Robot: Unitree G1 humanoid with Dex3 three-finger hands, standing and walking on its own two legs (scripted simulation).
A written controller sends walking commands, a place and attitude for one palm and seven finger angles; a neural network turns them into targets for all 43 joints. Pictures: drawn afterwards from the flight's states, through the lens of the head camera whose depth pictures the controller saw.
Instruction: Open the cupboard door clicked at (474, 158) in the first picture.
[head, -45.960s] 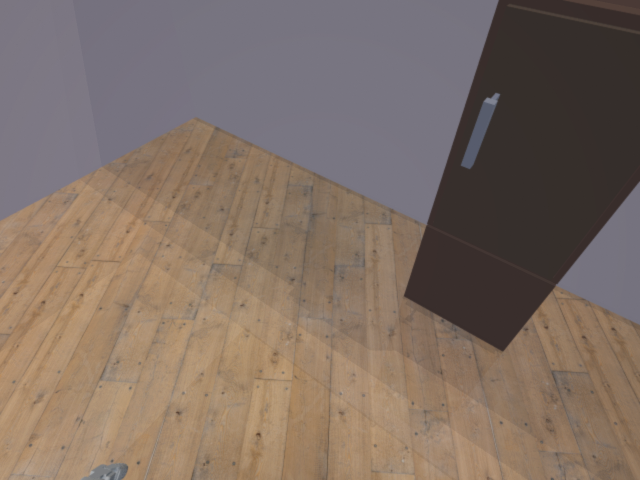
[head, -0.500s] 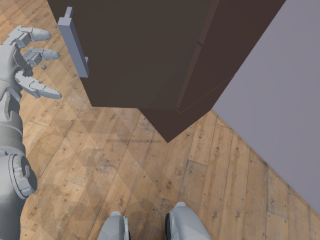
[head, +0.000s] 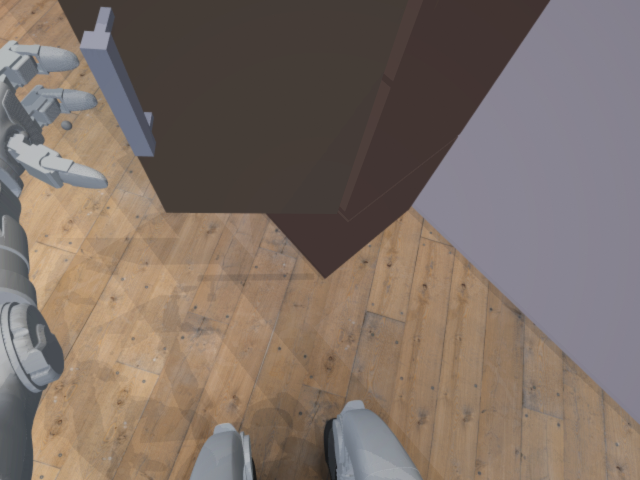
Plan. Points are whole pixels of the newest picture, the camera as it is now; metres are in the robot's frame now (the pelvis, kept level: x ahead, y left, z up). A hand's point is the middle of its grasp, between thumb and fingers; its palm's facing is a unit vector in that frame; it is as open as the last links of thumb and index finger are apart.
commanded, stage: move the hooked fingers beside the handle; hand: left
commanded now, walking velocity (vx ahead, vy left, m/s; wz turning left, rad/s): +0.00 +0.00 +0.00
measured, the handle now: (127, 89) +0.56 +0.18 +0.08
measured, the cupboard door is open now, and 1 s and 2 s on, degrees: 51 51 51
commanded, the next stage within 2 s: slide the fingers in behind the handle in 0.48 s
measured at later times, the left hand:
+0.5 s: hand (61, 126) +0.50 +0.24 +0.08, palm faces -0.06 -1.00 -0.04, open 14.0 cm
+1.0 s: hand (85, 124) +0.51 +0.22 +0.08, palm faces -0.07 -1.00 -0.02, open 14.0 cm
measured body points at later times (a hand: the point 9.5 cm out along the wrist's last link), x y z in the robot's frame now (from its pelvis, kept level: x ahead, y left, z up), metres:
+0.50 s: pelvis -0.01 +0.00 -0.01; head +0.14 +0.03 +0.42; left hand +0.50 +0.29 +0.09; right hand +0.01 -0.27 -0.11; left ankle -0.01 +0.11 -0.67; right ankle +0.04 -0.14 -0.67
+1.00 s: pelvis -0.01 +0.01 -0.01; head +0.14 +0.04 +0.42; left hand +0.51 +0.27 +0.08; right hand -0.01 -0.26 -0.10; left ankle -0.01 +0.11 -0.67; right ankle +0.04 -0.14 -0.67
